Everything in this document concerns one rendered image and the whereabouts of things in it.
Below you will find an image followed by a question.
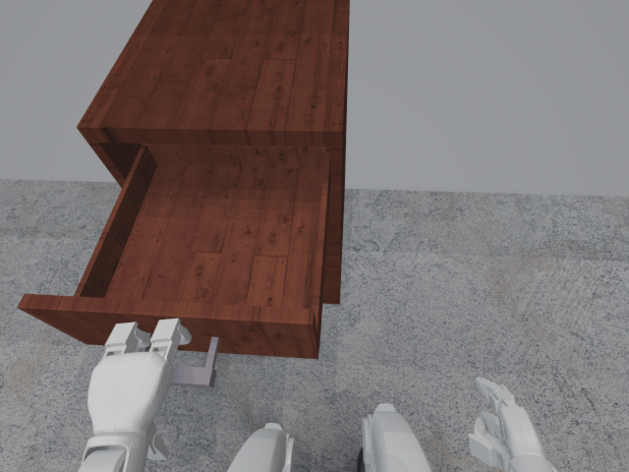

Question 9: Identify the left robot thigh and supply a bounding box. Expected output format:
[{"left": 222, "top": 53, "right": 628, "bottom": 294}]
[{"left": 227, "top": 428, "right": 295, "bottom": 472}]

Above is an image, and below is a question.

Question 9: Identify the cabinet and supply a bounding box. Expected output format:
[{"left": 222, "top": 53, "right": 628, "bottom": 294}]
[{"left": 77, "top": 0, "right": 350, "bottom": 305}]

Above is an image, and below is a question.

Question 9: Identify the right robot thigh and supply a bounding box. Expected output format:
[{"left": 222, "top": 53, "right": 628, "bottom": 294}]
[{"left": 362, "top": 412, "right": 433, "bottom": 472}]

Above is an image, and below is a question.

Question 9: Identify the robot left hand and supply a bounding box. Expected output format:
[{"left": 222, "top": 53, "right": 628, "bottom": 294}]
[{"left": 87, "top": 319, "right": 192, "bottom": 460}]

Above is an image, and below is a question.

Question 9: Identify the robot thigh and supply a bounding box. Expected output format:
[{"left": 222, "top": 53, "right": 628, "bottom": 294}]
[
  {"left": 362, "top": 412, "right": 433, "bottom": 472},
  {"left": 227, "top": 428, "right": 295, "bottom": 472}
]

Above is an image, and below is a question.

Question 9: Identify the robot left forearm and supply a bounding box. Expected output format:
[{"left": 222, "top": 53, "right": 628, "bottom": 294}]
[{"left": 78, "top": 432, "right": 149, "bottom": 472}]

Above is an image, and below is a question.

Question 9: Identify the drawer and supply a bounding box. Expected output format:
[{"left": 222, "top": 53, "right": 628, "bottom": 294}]
[{"left": 17, "top": 144, "right": 331, "bottom": 359}]

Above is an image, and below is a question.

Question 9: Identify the handle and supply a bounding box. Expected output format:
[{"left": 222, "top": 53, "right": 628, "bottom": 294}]
[{"left": 138, "top": 333, "right": 220, "bottom": 388}]

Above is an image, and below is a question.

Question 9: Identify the robot right hand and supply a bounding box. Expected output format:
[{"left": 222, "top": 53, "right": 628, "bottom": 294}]
[{"left": 468, "top": 378, "right": 546, "bottom": 472}]

